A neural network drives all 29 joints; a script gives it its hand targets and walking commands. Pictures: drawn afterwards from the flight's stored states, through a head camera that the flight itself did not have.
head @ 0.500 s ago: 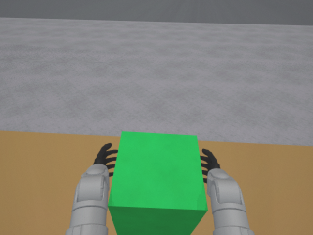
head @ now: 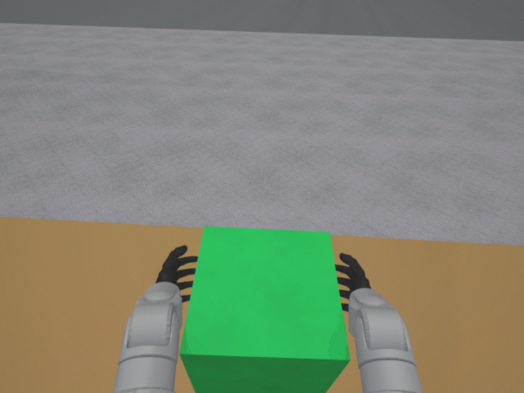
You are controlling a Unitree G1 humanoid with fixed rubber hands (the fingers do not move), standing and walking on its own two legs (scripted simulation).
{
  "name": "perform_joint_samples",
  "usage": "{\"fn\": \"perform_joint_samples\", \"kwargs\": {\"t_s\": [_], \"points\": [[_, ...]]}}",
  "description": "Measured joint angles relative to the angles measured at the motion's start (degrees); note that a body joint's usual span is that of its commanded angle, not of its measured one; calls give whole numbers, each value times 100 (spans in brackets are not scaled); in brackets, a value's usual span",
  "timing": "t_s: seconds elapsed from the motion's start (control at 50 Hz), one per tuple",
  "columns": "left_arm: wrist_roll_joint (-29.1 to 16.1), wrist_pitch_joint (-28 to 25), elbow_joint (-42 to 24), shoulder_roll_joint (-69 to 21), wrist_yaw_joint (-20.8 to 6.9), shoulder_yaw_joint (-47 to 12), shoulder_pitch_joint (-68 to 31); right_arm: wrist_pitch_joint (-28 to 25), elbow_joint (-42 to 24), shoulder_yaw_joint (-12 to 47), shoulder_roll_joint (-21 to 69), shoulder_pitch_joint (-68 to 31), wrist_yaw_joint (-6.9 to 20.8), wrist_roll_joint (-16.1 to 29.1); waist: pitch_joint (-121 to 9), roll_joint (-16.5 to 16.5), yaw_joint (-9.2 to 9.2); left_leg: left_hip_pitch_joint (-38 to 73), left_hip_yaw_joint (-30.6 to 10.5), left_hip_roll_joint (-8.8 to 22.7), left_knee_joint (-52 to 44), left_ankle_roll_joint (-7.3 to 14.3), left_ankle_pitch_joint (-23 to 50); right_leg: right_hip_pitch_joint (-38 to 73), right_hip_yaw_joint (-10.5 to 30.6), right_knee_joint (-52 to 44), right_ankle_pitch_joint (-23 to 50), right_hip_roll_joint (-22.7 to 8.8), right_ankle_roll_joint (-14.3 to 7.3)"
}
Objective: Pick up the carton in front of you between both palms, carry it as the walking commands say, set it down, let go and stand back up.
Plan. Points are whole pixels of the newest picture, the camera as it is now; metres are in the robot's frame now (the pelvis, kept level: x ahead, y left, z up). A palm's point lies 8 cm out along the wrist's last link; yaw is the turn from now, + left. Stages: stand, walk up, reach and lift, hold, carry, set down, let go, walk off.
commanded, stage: hold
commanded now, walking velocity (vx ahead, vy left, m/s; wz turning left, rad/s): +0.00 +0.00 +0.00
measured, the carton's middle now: (262, 319) +0.29 +0.00 -0.03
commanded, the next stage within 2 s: carry in 0.08 s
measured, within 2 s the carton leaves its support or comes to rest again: neither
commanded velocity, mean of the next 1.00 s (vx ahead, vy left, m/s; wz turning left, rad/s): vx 0.48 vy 0.00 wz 0.00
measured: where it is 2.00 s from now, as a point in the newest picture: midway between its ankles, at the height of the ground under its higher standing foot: (258, 277)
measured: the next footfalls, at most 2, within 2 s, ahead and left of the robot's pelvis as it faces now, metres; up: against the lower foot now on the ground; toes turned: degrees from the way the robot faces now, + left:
left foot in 0.64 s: +0.27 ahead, +0.14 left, +0.00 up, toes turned +12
right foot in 1.04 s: +0.58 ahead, -0.09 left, +0.00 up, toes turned -10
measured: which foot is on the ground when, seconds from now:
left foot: down 0.00-0.44, up 0.46-0.62, down 0.64-1.00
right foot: down 0.00-0.66, up 0.68-1.00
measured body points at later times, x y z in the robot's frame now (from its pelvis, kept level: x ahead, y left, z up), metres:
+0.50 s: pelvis +0.10 +0.01 -0.01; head +0.07 +0.01 +0.44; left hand +0.38 +0.16 +0.07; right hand +0.38 -0.14 +0.06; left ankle +0.03 +0.11 -0.72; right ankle +0.07 -0.10 -0.75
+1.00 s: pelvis +0.37 +0.01 -0.01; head +0.37 +0.01 +0.44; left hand +0.66 +0.16 +0.08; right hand +0.65 -0.15 +0.07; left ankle +0.23 +0.13 -0.75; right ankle +0.51 -0.10 -0.73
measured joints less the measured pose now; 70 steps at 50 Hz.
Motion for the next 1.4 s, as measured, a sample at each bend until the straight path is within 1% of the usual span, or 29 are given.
{"fn": "perform_joint_samples", "kwargs": {"t_s": [0.1,0.18,0.26,0.32,0.36,0.4,0.44,0.48,0.52,0.56,0.62,0.64,0.68,0.74,0.78,0.82,0.92,0.98,1.02,1.04,1.06,1.08,1.1,1.14,1.18,1.22,1.28,1.34,1.4], "points": [[-21,70,-95,12,48,-101,49,32,-42,-29,-6,15,21,32,-153,-12,-23,-314,28,17,301,5,-143,-272,-90,240,-125,-2,-2],[-209,204,-449,41,170,-360,198,125,-489,51,-56,271,-11,225,-514,-32,-63,-967,347,151,1104,17,-1017,-741,-335,726,-467,-109,-29],[-414,557,-1093,84,259,-472,411,471,-1012,225,-65,376,-103,431,-760,-139,-51,-1082,730,170,1004,36,-555,-1116,-413,1276,-990,-346,6],[-641,929,-1569,143,337,-442,588,805,-1294,430,-68,414,-198,543,-870,-10,10,-1033,866,257,908,61,-684,-1497,-908,1694,-1498,-423,-20],[-774,1203,-1807,169,386,-462,628,1124,-1613,538,-80,490,-296,613,-870,121,7,-942,870,364,764,50,-730,-1558,-1249,1327,-1372,-343,-49],[-870,1440,-2063,138,416,-491,617,1437,-2038,558,-108,576,-374,712,-835,201,-38,-893,818,436,829,16,-860,-1403,-1485,834,-720,-269,-101],[-912,1629,-2297,95,466,-625,583,1697,-2467,497,-180,655,-408,840,-838,293,-93,-1071,797,531,1359,24,-1106,-1289,-1648,785,-293,-232,-183],[-891,1826,-2490,98,502,-776,564,1908,-2753,436,-222,705,-421,941,-855,182,-126,-1487,1014,489,2149,31,-1520,-1219,-1728,912,-612,-322,-205],[-890,2050,-2719,111,543,-858,655,2105,-2917,395,-192,749,-422,1001,-883,26,-103,-1898,1225,399,2562,58,-1844,-1029,-1753,773,-785,-429,-185],[-909,2278,-2975,124,564,-841,778,2246,-3028,402,-87,810,-416,989,-911,-119,-32,-2167,1392,377,2365,74,-1580,-753,-1735,488,-783,-510,-91],[-927,2525,-3279,125,582,-777,804,2404,-3157,514,-101,765,-412,984,-859,-219,94,-2213,1617,392,1457,102,-764,-386,-1661,372,-959,-612,17],[-931,2585,-3348,121,585,-748,747,2467,-3211,509,-98,689,-412,976,-815,-223,127,-2102,1726,397,1096,109,-549,-330,-1625,565,-1143,-658,68],[-977,2683,-3398,125,598,-583,609,2542,-3140,530,-75,471,-411,935,-831,-280,163,-1982,1919,374,1126,247,86,-523,-1531,1420,-1629,-832,119],[-1061,2872,-3281,214,609,-388,436,2678,-2874,577,-39,207,-468,878,-861,-174,98,-1814,2012,383,1256,370,-516,-1568,-1252,3458,-1908,-753,-32],[-1090,2959,-3106,199,607,-320,261,2812,-2864,504,-28,141,-499,851,-814,-83,8,-1555,2010,390,942,293,-454,-2189,-1275,4036,-1621,-716,-94],[-1058,2974,-3031,109,602,-290,175,2881,-2938,422,-30,159,-503,849,-788,-16,-93,-1237,1971,392,528,246,-393,-2629,-1347,3853,-1204,-713,-65],[-856,2820,-3098,40,503,-400,194,2786,-3057,330,-32,168,-489,901,-689,47,-304,-416,1853,444,-287,75,-435,-3171,-1536,2296,-167,-735,-41],[-816,2703,-3179,64,456,-455,314,2662,-3068,394,-40,226,-475,908,-669,40,-305,14,1812,510,-393,-105,-732,-3116,-1689,1397,346,-696,-75],[-839,2644,-3268,79,449,-476,398,2612,-3136,465,-48,280,-469,896,-617,66,-256,252,1790,615,-170,-252,-1101,-2857,-1936,928,558,-614,-147],[-847,2611,-3268,78,441,-483,400,2594,-3169,477,-53,300,-466,882,-583,58,-237,273,1772,691,188,-300,-1375,-2658,-2066,786,548,-563,-216],[-848,2535,-3201,77,438,-529,411,2564,-3170,454,-72,319,-461,881,-554,142,-187,127,1751,860,799,-289,-1640,-2598,-2148,910,691,-486,-395],[-833,2459,-3099,78,433,-583,420,2551,-3150,420,-87,335,-446,866,-504,214,-117,-212,1587,931,1706,-266,-1625,-2604,-2206,1144,514,-436,-533],[-834,2419,-3016,81,433,-616,436,2556,-3132,388,-81,361,-440,851,-436,232,-90,-668,1338,848,2709,-205,-1608,-2555,-2242,1252,283,-437,-613],[-843,2423,-2964,92,444,-660,521,2552,-3104,396,-69,477,-429,840,-299,196,-37,-1522,1131,633,4140,-31,-1457,-2299,-2277,1108,16,-454,-638],[-878,2449,-3036,107,472,-684,652,2521,-3103,499,-89,599,-444,850,-205,162,24,-2163,1156,554,4520,81,-1143,-1954,-2298,744,15,-435,-559],[-920,2422,-3150,118,492,-694,750,2459,-3159,572,-95,680,-446,864,-158,117,97,-2655,1221,550,4375,124,-839,-1627,-2299,442,-42,-419,-563],[-992,2322,-3305,128,493,-671,873,2339,-3271,706,-99,785,-445,834,-196,52,178,-3122,1312,587,3670,99,-601,-1149,-2251,87,-189,-391,-549],[-1037,2262,-3478,133,482,-669,940,2317,-3457,800,-101,832,-456,799,-311,11,156,-3379,1416,657,2884,69,-127,-656,-2228,-187,-399,-356,-483],[-1061,2286,-3641,129,480,-659,841,2345,-3664,780,-98,770,-478,826,-369,23,139,-3504,1480,665,2328,154,313,-201,-2197,-271,-714,-303,-390]]}}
